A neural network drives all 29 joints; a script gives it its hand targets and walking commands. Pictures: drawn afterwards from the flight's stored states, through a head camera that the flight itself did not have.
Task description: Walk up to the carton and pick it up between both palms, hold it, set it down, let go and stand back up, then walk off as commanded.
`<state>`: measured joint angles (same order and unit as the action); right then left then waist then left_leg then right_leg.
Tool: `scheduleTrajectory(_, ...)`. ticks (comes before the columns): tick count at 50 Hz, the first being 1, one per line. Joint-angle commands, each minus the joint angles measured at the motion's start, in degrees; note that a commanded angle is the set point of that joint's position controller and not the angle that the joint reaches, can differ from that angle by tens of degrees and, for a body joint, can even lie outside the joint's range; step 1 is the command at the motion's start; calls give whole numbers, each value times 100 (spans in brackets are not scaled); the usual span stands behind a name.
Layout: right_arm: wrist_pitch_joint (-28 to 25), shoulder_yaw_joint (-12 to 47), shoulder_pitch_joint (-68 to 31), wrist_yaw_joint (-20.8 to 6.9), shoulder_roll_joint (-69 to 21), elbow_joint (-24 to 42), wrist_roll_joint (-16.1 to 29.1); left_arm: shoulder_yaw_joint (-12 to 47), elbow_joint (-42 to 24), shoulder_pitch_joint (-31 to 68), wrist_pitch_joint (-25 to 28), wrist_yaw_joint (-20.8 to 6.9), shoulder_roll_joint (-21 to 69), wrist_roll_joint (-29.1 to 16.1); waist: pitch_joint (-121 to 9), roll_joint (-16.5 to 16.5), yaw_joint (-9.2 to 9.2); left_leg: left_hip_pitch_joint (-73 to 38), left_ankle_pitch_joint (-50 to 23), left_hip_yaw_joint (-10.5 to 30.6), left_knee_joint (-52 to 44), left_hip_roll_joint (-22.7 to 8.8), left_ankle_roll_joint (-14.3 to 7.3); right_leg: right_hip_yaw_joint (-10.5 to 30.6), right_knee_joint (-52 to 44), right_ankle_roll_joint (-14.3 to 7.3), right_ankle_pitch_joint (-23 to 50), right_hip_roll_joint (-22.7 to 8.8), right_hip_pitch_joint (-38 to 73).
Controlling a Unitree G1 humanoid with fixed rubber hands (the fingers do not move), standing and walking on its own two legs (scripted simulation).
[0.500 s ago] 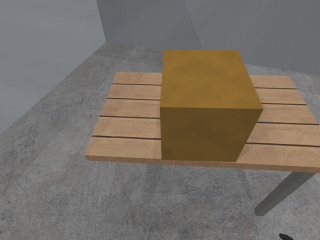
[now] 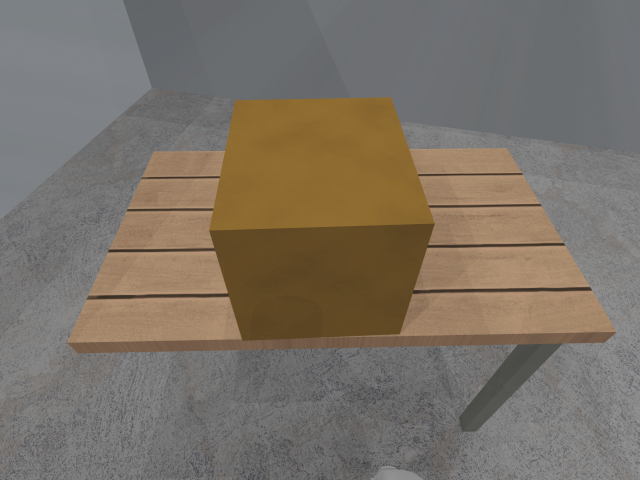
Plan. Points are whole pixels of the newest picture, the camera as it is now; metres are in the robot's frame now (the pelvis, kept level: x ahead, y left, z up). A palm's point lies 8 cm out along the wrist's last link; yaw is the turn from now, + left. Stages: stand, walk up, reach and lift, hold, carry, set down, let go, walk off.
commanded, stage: walk up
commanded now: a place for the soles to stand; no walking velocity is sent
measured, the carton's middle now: (317, 217) +0.51 +0.00 +0.03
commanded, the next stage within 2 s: none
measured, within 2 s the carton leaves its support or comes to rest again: neither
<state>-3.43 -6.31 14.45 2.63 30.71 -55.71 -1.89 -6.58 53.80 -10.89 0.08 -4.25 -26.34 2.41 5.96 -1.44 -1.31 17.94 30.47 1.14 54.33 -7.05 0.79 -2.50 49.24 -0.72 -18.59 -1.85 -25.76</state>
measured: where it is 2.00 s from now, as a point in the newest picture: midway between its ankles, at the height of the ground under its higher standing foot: outside the picture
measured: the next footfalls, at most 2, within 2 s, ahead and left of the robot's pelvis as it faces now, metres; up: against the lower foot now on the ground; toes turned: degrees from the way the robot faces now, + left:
left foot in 0.20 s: +0.09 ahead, +0.09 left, +0.00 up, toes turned +4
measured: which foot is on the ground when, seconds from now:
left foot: up 0.00-0.18, down 0.20-1.00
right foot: down 0.00-1.00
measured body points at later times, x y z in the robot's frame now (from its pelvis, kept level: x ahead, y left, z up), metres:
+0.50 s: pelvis +0.04 -0.03 +0.01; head +0.07 -0.04 +0.46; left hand +0.12 +0.31 -0.09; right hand +0.20 -0.34 -0.10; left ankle +0.05 +0.09 -0.70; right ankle +0.08 -0.11 -0.69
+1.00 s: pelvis +0.04 +0.01 +0.05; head +0.04 +0.00 +0.49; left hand +0.14 +0.32 -0.07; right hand +0.18 -0.30 -0.07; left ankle +0.05 +0.09 -0.69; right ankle +0.08 -0.11 -0.69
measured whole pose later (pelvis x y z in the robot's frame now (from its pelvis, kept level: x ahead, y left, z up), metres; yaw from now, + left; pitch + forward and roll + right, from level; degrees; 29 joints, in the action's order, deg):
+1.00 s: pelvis +0.04 +0.01 +0.05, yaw +1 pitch -4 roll +0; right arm -0.1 -1.1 1.7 -1.1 21.7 -61.3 -1.2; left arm -0.1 62.6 -3.4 2.5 0.5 -21.6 0.3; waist 3.3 0.2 0.6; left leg 8.9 12.5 -4.4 24.7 2.2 -3.3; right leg -3.4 26.4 0.3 -11.3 -2.5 -11.5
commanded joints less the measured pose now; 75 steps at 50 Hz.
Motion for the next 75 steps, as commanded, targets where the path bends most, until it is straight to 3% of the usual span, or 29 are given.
scheduleTrajectory(1, -17, -15, -139, 27, 980, 282, 126, -264, -511, -87, 77, 253, -1699, -92, -247, -291, 423, 1893, 165, 398, 1702, 420, -268, 3728, -3384, -1368, -2041, -1764, 1119)
scheduleTrajectory(2, -41, 14, 155, 35, 846, 214, 171, -202, -571, 34, 106, 302, -1544, -106, -369, -378, 292, 1702, 104, 387, 1408, 308, -295, 3105, -2993, -1306, -1442, -1739, 1082)
scheduleTrajectory(4, -30, 94, 366, 5, 717, 132, 177, -111, -538, 264, 151, 341, -1279, -140, -406, -390, 130, 1001, 16, 461, 452, 167, -264, 2542, -2686, -1175, -938, -1648, 607)
scheduleTrajectory(7, 15, 81, 135, -64, 652, 202, 76, -40, -414, 115, 225, 414, -1339, -175, -460, -517, 182, 279, -152, 233, -641, 277, -293, 2330, -2308, -1286, 416, -1711, 361)
scheduleTrajectory(9, 37, 54, 320, -58, 570, 165, -13, 105, -421, 385, 243, 454, -1238, -269, -613, -436, -101, -827, -1312, 207, -1698, 336, -409, 1837, -1821, -1043, 1109, -1564, -209)
scheduleTrajectory(10, 25, 23, 287, -40, 662, 159, -96, 189, -444, 449, 260, 486, -996, -315, -632, -40, -163, -1107, -1647, 506, -2224, 298, -453, 1516, -1375, -783, 1513, -1364, -383)
scheduleTrajectory(11, 25, -38, -20, -16, 970, 321, -143, 247, -436, 284, 251, 508, -825, -365, -717, 780, -52, -1058, -1909, 1916, -2914, -389, -648, 949, -595, -326, 1213, -795, -601)
scheduleTrajectory(12, 47, -34, -684, -71, 1217, 454, -46, 240, -344, 446, 231, 561, -867, -437, -439, 1290, 132, 20, -1758, 2541, -3144, -929, -1196, 139, -339, -85, -248, -67, 0)
scheduleTrajectory(13, 78, 32, -1188, -113, 1049, 556, 33, 184, -140, 190, 252, 598, -1051, -376, -403, 1137, 300, 767, -1652, 2433, -2783, -1028, -1603, 373, -329, -133, -968, -85, 928)
scheduleTrajectory(14, 99, 156, -1327, -136, 583, 562, 102, 211, -35, -19, 348, 605, -949, -309, -327, 672, 505, 1102, -2110, 1746, -2251, -737, -1293, 782, -1147, -78, -219, -260, 1509)
scheduleTrajectory(15, 161, 222, -1242, -166, 331, 559, 139, 190, 46, -133, 440, 623, -1116, -262, -611, -90, 539, 805, -2400, 616, -1384, 52, -705, 1541, -2281, -218, 701, -897, 1589)
scheduleTrajectory(16, 222, 250, -950, -159, 291, 493, 170, 101, 144, -31, 499, 621, -1386, -215, -686, -573, 316, 902, -1650, 209, -855, 478, -340, 2527, -2537, -607, 1757, -1552, 1697)
scheduleTrajectory(17, 258, 187, -767, -113, 430, 441, 147, 94, 88, 125, 489, 631, -1525, -241, -788, -599, 256, 704, -392, 170, -616, 541, -323, 2604, -2379, -1109, 2353, -1962, 1590)
scheduleTrajectory(18, 282, 155, -700, -103, 448, 330, 122, 134, 52, 245, 502, 648, -1381, -222, -786, -530, 181, 531, 226, 240, -527, 458, -347, 2582, -2217, -1293, 2727, -2049, 1514)
scheduleTrajectory(19, 271, 155, -789, -131, 433, 296, 123, 179, 130, 177, 492, 670, -1278, -239, -824, -256, 171, 477, 85, 273, -659, 453, -362, 2410, -2160, -1260, 3019, -1943, 1578)
scheduleTrajectory(21, 271, 174, -913, -180, 344, 366, 147, 231, 150, 271, 502, 685, -1224, -244, -805, -345, 141, 332, -748, 219, -1183, 396, -390, 1916, -1998, -930, 3363, -1665, 1569)
scheduleTrajectory(24, 239, 146, -1047, -219, 367, 315, 130, 280, 114, 581, 465, 663, -1116, -270, -1029, -131, 72, -700, -2709, 383, -1835, 185, -457, 1134, -1810, -512, 2462, -1142, 887)
scheduleTrajectory(27, 275, 176, -1287, -284, 369, 260, 166, 320, 149, 889, 451, 627, -993, -256, -975, -293, 87, -641, -2692, 549, -1961, 122, -538, 922, -2153, -342, 1003, -911, 883)
scheduleTrajectory(31, 311, 228, -1453, -286, 400, 137, 119, 350, 280, 859, 442, 624, -1106, -230, -976, -227, 138, -553, -2334, 435, -2265, 183, -458, 1022, -2297, -443, 1245, -1071, 1195)
scheduleTrajectory(36, 241, 272, -1662, -319, 419, -7, 96, 409, 406, 980, 387, 580, -868, -269, -926, 323, 225, -649, -2247, 821, -3273, -143, -576, 524, -2243, -155, 924, -608, 1407)
scheduleTrajectory(38, 227, 285, -1762, -309, 366, -91, 121, 422, 481, 1026, 352, 577, -867, -235, -808, 158, 254, -491, -2224, 787, -3487, -205, -554, 413, -2300, -89, 1094, -557, 1683)
scheduleTrajectory(45, 234, 315, -1853, -326, 346, -166, 77, 469, 599, 1046, 320, 517, -782, -226, -545, 355, 252, -427, -1163, 743, -4040, -166, -441, 451, -2705, -85, 628, -507, 1625)
scheduleTrajectory(52, 243, 261, -1753, -330, 284, -213, 55, 438, 634, 941, 331, 510, -732, -170, -579, 226, 224, -712, -1062, 548, -4084, -97, -370, 506, -2933, -70, 711, -542, 1534)
scheduleTrajectory(55, 238, 249, -1673, -338, 294, -228, 50, 447, 654, 946, 322, 513, -707, -177, -621, 80, 181, -816, -1309, 533, -4093, -98, -315, 475, -2943, -41, 889, -541, 1538)
scheduleTrajectory(60, 257, 238, -1649, -329, 288, -235, 48, 436, 696, 897, 321, 527, -746, -184, -582, 217, 176, -909, -1437, 482, -4029, -35, -336, 571, -3086, -37, 828, -589, 1482)
scheduleTrajectory(67, 252, 251, -1481, -312, 251, -271, 66, 443, 671, 913, 315, 550, -698, -184, -809, -40, 146, -1177, -2342, 439, -3949, -69, -276, 523, -3011, -7, 1428, -651, 1647)
scheduleTrajectory(69, 248, 229, -1518, -292, 290, -267, 59, 438, 681, 907, 288, 554, -681, -190, -821, 72, 174, -1228, -2552, 440, -3992, -101, -245, 506, -2975, 6, 1481, -632, 1726)
scheduleTrajectory(71, 303, 158, -1486, -335, 499, -173, -22, 377, 696, 706, 294, 613, -861, -182, -781, 278, 177, -1159, -2674, 304, -3769, 22, -266, 451, -2852, -54, 1539, -658, 1658)
scheduleTrajectory(75, 364, 99, -1388, -353, 390, -8, -16, 332, 620, 660, 278, 678, -915, -173, -887, 52, 175, -992, -2920, 345, -3545, 6, -243, 453, -2648, -154, 1631, -727, 1753)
